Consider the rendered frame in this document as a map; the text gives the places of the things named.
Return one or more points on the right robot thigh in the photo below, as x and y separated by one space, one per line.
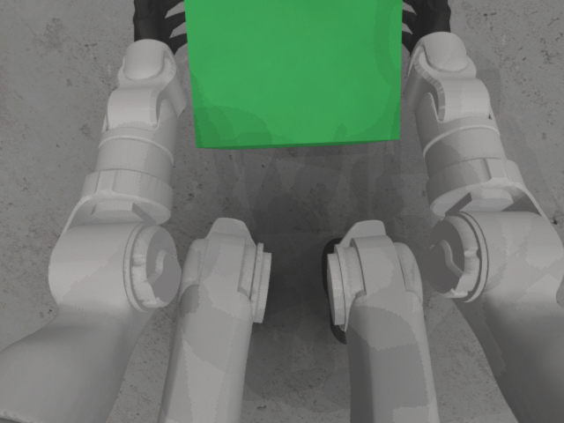
391 375

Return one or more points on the right robot forearm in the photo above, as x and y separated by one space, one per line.
467 167

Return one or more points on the robot left upper arm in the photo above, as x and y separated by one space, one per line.
107 280

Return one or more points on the right robot hand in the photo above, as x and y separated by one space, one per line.
432 16

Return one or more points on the right robot foot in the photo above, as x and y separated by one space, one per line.
329 249

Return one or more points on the left robot forearm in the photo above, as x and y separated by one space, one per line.
131 178

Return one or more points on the robot right upper arm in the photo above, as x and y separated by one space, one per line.
503 269

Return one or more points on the left robot hand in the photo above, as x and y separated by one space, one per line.
150 22

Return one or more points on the carton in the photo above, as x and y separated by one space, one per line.
294 73

